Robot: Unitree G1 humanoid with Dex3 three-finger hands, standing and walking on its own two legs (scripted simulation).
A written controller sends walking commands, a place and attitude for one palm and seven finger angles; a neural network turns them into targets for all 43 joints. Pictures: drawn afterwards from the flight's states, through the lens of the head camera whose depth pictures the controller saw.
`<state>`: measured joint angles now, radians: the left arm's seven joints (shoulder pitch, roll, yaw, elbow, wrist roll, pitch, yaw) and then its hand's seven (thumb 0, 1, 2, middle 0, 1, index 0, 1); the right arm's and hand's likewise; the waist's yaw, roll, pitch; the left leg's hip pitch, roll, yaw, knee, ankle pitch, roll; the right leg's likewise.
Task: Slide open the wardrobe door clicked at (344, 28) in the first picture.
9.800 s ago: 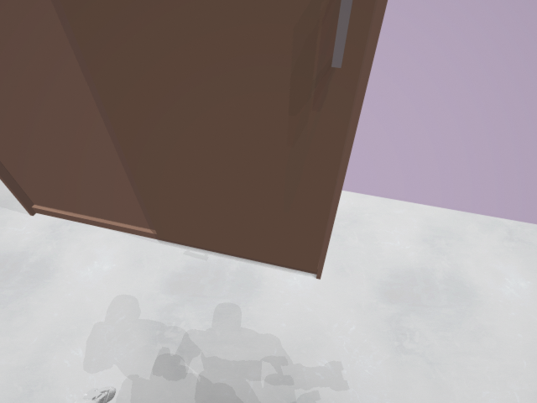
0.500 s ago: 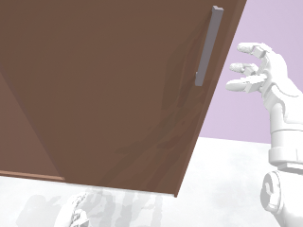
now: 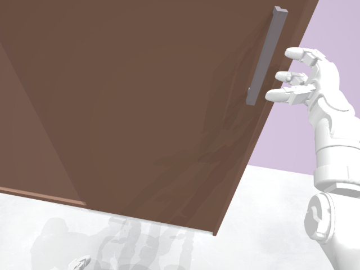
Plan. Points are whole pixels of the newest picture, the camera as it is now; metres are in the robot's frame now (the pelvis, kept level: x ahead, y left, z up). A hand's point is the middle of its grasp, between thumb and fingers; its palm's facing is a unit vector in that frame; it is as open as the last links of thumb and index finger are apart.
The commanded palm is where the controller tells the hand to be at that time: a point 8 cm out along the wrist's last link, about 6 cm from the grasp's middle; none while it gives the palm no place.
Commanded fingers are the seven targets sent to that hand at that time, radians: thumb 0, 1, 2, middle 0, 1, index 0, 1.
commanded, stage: move the hooked fingers beside the handle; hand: right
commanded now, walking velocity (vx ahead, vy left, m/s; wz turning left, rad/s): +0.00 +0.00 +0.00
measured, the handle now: (262, 59) +0.50 -0.13 +0.27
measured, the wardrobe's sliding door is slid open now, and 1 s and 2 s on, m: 0.00 0.00 0.00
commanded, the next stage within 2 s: feel for the door with the fingertips in 1.70 s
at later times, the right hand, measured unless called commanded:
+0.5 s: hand (293, 80) +0.43 -0.18 +0.27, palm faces +0.12 +0.99 +0.01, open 14.0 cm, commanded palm +0.40 -0.23 +0.26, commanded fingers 0.00 0.50 -0.30 0.30 1.20 0.30 1.20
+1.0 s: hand (285, 79) +0.44 -0.17 +0.26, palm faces +0.10 +0.99 +0.02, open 14.0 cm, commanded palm +0.41 -0.23 +0.26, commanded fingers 0.00 0.50 -0.30 0.30 1.20 0.30 1.20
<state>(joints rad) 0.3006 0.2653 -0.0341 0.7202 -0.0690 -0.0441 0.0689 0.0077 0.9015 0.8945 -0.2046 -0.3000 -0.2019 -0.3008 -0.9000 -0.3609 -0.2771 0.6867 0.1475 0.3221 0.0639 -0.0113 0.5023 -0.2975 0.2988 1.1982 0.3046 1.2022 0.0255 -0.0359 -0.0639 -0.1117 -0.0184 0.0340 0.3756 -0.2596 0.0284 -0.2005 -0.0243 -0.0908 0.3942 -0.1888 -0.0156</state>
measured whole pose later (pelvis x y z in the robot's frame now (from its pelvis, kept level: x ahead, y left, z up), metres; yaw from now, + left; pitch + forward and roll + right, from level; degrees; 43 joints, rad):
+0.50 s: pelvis +0.00 +0.00 +0.00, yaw -1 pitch -1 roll +0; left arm 0.24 0.25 -0.05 0.69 -0.07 -0.04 0.07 0.01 0.90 0.89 -0.21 -0.30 -0.20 -0.30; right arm -0.89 -0.35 -0.26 0.66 0.15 0.31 0.06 -0.01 0.50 -0.30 0.30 1.20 0.30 1.20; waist 0.01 -0.03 -0.07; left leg -0.10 -0.02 0.05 0.37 -0.26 0.03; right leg -0.20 -0.02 -0.07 0.40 -0.18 -0.01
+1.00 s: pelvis -0.01 +0.00 +0.00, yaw -1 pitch +0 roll +0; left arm 0.27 0.25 -0.04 0.72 -0.06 -0.06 0.07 0.01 0.90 0.89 -0.20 -0.30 -0.20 -0.30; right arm -0.98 -0.35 -0.25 0.81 0.14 0.29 0.04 -0.01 0.50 -0.30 0.30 1.20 0.31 1.20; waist 0.03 -0.03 -0.07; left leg -0.14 -0.01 0.05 0.38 -0.25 0.02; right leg -0.23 -0.02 -0.08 0.41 -0.18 -0.02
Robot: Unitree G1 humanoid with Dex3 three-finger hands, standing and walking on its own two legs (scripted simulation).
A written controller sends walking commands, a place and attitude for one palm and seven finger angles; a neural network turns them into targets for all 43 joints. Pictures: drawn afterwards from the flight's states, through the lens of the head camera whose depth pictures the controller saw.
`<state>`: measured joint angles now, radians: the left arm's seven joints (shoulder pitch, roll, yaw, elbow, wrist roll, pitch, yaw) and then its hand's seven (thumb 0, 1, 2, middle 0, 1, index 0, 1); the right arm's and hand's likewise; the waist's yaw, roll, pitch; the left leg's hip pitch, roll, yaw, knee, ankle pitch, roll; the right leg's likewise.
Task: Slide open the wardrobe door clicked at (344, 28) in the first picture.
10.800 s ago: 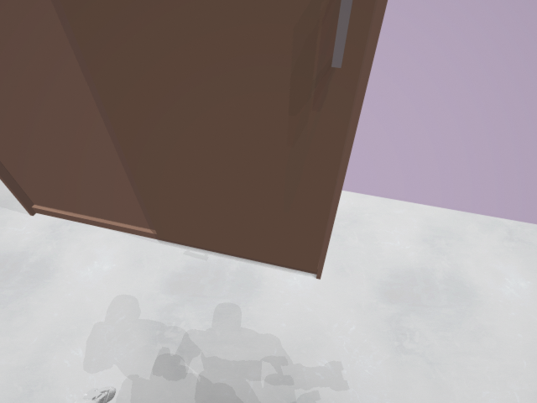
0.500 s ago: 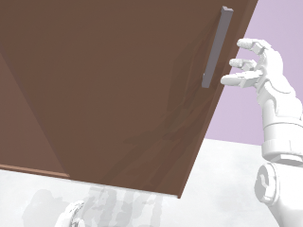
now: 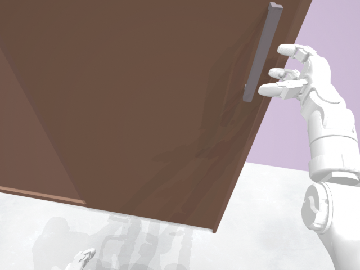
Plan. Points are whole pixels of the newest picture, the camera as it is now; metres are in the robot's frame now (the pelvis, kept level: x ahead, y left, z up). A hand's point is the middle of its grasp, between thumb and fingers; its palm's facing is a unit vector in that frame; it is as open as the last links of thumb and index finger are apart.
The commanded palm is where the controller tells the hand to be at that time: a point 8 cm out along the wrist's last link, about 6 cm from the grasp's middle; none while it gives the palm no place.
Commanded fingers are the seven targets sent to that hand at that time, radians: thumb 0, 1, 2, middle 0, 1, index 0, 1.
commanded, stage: move the hooked fingers beside the handle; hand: right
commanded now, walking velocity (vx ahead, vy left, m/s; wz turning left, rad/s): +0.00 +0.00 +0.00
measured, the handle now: (258, 56) +0.51 -0.12 +0.27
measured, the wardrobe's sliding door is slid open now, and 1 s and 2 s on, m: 0.00 0.00 0.00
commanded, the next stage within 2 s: feel for the door with the fingertips in 0.70 s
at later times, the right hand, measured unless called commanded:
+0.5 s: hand (283, 78) +0.43 -0.15 +0.27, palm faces +0.09 +1.00 +0.01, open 14.0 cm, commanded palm +0.41 -0.21 +0.26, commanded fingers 0.00 0.50 -0.30 0.30 1.20 0.30 1.20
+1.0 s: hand (276, 75) +0.44 -0.15 +0.26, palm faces +0.06 +1.00 +0.01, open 14.0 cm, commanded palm +0.42 -0.19 +0.26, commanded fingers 0.00 0.50 -0.30 0.30 1.20 0.30 1.20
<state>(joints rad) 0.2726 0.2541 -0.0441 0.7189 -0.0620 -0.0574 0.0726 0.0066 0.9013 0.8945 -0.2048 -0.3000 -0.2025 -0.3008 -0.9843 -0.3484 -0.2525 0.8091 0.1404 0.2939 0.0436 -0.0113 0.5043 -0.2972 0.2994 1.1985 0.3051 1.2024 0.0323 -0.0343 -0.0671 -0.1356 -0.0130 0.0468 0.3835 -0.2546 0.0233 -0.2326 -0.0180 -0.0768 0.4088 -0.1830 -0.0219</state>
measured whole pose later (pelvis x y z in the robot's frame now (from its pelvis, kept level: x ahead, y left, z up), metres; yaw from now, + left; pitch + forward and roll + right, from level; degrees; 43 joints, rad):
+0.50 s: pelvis +0.00 +0.01 +0.00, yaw -1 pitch -1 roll +0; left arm 0.20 0.26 -0.05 0.71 -0.06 -0.04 0.08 0.01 0.90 0.89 -0.20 -0.30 -0.20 -0.30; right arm -0.92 -0.31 -0.21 0.65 0.16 0.38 0.03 -0.01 0.51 -0.30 0.30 1.20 0.30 1.20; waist 0.00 -0.03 -0.07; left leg -0.11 -0.01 0.07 0.38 -0.26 0.03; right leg -0.21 -0.02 -0.06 0.41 -0.19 -0.02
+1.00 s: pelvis +0.01 +0.01 +0.00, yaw +0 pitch +0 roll +0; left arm 0.30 0.27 -0.03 0.74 -0.07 -0.05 0.07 0.01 0.90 0.89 -0.20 -0.30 -0.20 -0.30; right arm -0.92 -0.32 -0.22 0.67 0.17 0.31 0.05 -0.01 0.50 -0.30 0.30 1.20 0.30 1.20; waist 0.01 -0.04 -0.06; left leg -0.12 -0.02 0.05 0.38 -0.26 0.03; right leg -0.22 -0.02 -0.07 0.41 -0.19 -0.01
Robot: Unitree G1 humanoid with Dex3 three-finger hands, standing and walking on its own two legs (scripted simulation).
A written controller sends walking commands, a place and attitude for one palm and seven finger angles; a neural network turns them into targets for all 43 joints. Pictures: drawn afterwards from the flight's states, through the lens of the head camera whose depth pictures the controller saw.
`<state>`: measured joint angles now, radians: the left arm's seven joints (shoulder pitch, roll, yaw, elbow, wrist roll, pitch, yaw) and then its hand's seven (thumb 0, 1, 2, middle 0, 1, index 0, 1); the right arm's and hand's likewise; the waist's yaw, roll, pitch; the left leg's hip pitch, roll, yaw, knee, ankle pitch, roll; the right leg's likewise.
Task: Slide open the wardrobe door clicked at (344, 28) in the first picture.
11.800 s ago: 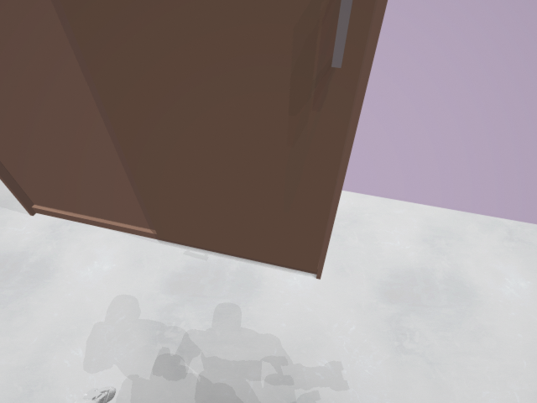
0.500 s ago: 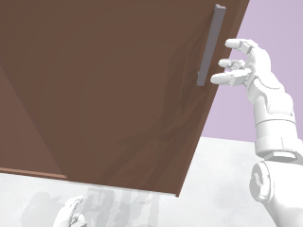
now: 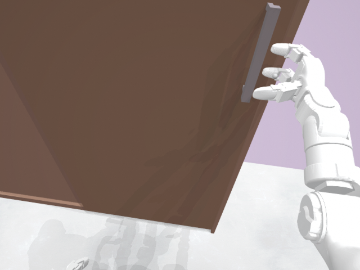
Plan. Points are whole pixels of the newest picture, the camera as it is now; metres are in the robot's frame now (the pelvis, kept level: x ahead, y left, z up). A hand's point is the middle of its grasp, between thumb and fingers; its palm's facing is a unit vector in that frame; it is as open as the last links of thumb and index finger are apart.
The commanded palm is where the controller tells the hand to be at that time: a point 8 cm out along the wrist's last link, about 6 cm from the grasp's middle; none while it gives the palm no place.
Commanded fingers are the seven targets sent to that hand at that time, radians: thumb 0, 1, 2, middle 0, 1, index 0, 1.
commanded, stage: feel for the door with the fingertips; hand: right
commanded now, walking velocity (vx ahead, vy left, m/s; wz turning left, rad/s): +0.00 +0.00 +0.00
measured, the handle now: (256, 56) +0.51 -0.12 +0.27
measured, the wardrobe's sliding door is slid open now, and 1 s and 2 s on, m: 0.00 0.00 0.00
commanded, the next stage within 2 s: slide the fingers in behind the handle in 0.40 s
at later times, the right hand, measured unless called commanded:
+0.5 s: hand (268, 71) +0.46 -0.14 +0.26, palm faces +0.08 +1.00 +0.01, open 13.8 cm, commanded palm +0.44 -0.19 +0.26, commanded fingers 0.00 0.50 -0.30 0.30 1.20 0.30 1.20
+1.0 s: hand (261, 73) +0.45 -0.13 +0.26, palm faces +0.06 +1.00 +0.01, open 14.0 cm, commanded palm +0.43 -0.18 +0.26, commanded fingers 0.00 0.50 -0.30 0.30 1.20 0.30 1.20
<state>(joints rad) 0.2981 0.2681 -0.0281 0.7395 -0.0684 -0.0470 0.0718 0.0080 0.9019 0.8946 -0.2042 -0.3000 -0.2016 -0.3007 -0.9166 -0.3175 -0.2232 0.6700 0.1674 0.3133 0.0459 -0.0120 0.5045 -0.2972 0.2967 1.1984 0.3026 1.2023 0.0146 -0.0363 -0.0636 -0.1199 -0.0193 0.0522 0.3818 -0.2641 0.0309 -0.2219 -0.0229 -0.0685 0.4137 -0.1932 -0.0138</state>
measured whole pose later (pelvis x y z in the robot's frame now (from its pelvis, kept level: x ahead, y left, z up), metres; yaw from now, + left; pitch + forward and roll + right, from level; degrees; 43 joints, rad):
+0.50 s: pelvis +0.01 +0.00 +0.00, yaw +0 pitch +1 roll +0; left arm 0.28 0.25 -0.03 0.73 -0.05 -0.03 0.07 0.01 0.90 0.89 -0.21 -0.30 -0.20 -0.30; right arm -1.01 -0.30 -0.22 0.80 0.14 0.30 0.01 -0.01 0.50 -0.30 0.33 1.22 0.34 1.23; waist 0.02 -0.03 -0.07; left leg -0.13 -0.02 0.06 0.38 -0.27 0.03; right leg -0.23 -0.02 -0.06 0.41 -0.20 -0.01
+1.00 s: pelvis +0.00 +0.00 +0.00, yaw +0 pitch +1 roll +0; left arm 0.29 0.25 -0.03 0.74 -0.06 -0.05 0.07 0.01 0.90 0.89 -0.20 -0.30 -0.20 -0.30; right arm -1.00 -0.27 -0.20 0.77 0.14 0.28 -0.02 -0.01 0.50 -0.30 0.30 1.21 0.31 1.21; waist 0.02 -0.03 -0.06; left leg -0.14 -0.02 0.05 0.39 -0.26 0.03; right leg -0.24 -0.02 -0.07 0.42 -0.19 -0.02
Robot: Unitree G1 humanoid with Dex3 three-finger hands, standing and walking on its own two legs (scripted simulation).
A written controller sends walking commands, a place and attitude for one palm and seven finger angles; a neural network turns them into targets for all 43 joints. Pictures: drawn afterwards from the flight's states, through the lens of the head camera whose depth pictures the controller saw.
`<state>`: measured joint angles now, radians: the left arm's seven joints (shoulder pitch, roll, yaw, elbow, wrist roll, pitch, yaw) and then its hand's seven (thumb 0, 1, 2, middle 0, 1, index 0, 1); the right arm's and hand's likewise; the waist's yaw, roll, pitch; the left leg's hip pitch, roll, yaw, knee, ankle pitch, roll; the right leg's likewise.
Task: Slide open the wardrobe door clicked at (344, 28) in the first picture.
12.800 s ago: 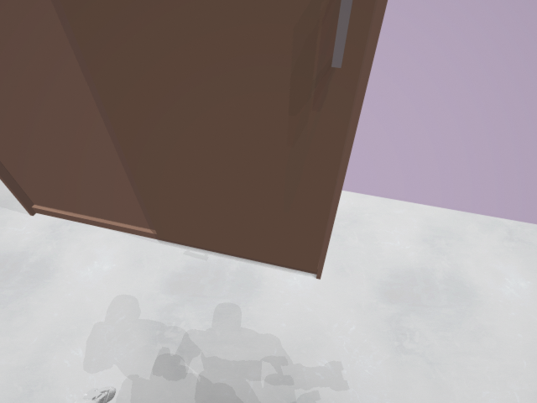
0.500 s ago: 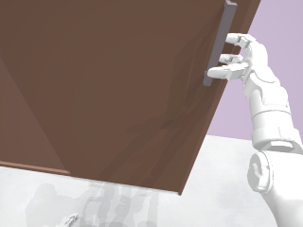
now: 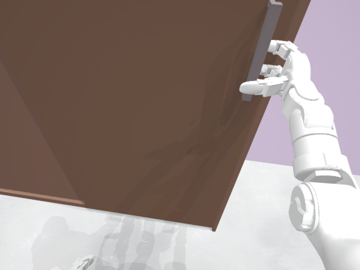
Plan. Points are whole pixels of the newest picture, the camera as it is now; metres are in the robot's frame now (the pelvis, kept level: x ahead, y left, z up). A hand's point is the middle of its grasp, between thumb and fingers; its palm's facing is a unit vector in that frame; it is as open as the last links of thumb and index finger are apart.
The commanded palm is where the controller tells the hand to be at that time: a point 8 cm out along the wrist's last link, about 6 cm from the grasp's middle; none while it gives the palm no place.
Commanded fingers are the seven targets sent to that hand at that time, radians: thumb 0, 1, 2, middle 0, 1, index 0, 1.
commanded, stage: slide the fingers in behind the handle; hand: right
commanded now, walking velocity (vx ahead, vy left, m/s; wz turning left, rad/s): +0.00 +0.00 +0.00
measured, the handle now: (257, 54) +0.51 -0.12 +0.27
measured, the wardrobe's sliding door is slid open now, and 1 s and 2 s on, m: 0.00 0.00 0.00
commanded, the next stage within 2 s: grip the handle and tug to test in 1.32 s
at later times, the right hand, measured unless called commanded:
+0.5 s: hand (252, 70) +0.46 -0.10 +0.26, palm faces +0.07 +1.00 +0.01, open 13.9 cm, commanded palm +0.43 -0.15 +0.26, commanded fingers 0.00 0.50 -0.30 0.30 1.20 0.30 1.20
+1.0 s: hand (247, 70) +0.45 -0.09 +0.26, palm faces +0.07 +1.00 +0.00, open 14.1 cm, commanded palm +0.42 -0.13 +0.26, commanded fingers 0.00 0.50 -0.30 0.30 1.20 0.30 1.20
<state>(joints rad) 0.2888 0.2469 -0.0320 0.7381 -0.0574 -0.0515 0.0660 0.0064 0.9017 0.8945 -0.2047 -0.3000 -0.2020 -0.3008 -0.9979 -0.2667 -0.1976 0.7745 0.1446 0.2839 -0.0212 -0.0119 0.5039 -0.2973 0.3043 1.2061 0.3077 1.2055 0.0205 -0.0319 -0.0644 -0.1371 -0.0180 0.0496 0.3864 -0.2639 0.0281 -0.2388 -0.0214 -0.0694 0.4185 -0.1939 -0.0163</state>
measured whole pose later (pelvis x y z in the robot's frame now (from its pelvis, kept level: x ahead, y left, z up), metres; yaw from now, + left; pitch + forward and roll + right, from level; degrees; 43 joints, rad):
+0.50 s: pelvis +0.01 +0.00 +0.00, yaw +0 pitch +1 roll +0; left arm 0.27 0.24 -0.03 0.74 -0.05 -0.03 0.07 0.01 0.90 0.89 -0.20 -0.30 -0.20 -0.30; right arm -1.01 -0.21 -0.18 0.75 0.14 0.31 -0.08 -0.01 0.50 -0.30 0.31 1.21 0.31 1.22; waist 0.01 -0.03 -0.06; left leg -0.12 -0.02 0.05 0.38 -0.27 0.03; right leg -0.23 -0.02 -0.06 0.41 -0.20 -0.01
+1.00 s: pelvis +0.01 +0.01 +0.00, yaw +0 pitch +0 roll +0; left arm 0.24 0.24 -0.03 0.73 -0.05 -0.02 0.06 0.01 0.90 0.89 -0.20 -0.30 -0.20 -0.30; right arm -0.97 -0.17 -0.15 0.66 0.14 0.36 -0.12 -0.01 0.50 -0.30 0.28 1.20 0.29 1.20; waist 0.00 -0.03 -0.07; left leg -0.11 -0.02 0.06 0.38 -0.27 0.04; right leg -0.21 -0.02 -0.06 0.40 -0.19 -0.01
